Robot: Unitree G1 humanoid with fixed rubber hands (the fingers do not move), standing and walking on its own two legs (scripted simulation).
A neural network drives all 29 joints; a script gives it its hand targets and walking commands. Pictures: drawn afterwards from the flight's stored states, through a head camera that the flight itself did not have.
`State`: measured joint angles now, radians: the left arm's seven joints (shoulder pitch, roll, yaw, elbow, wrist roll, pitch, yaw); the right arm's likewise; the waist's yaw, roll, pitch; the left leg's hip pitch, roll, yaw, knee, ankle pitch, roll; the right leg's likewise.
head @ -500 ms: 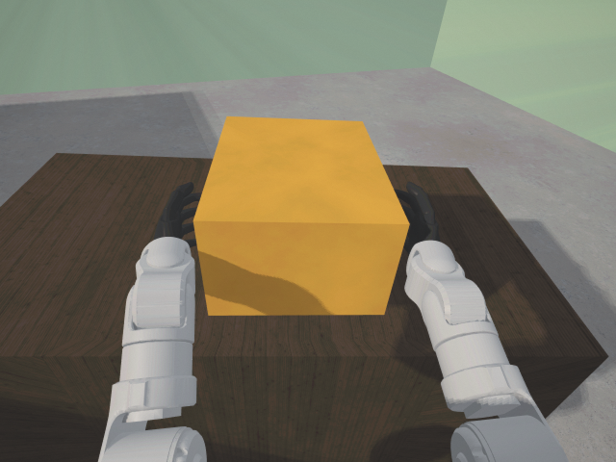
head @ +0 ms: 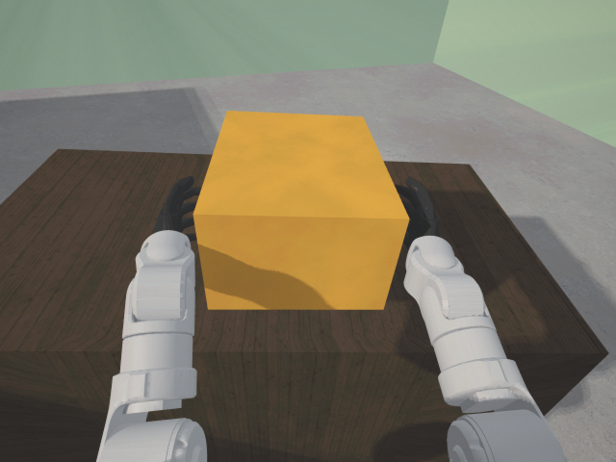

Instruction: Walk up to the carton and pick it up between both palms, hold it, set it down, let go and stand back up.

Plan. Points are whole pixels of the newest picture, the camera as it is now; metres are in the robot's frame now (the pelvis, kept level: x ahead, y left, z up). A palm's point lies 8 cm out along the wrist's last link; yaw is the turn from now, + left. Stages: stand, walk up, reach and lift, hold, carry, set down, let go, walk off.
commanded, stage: hold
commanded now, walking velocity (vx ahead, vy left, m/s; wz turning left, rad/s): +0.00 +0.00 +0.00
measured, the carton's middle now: (296, 199) +0.46 +0.01 +0.16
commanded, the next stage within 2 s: none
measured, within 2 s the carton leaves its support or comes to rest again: neither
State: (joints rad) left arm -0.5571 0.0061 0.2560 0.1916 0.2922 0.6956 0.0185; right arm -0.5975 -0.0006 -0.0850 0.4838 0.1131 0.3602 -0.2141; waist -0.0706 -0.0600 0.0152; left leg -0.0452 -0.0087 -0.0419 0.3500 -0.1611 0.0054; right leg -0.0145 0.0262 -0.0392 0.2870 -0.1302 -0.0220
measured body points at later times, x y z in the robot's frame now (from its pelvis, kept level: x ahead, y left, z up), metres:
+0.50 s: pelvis +0.00 +0.00 +0.00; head -0.05 +0.03 +0.45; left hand +0.37 +0.17 +0.17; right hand +0.36 -0.15 +0.17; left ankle +0.03 +0.11 -0.75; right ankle +0.03 -0.10 -0.75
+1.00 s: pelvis +0.00 +0.00 +0.00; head -0.05 +0.03 +0.45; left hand +0.37 +0.17 +0.16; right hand +0.36 -0.16 +0.16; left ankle +0.03 +0.11 -0.75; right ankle +0.03 -0.10 -0.75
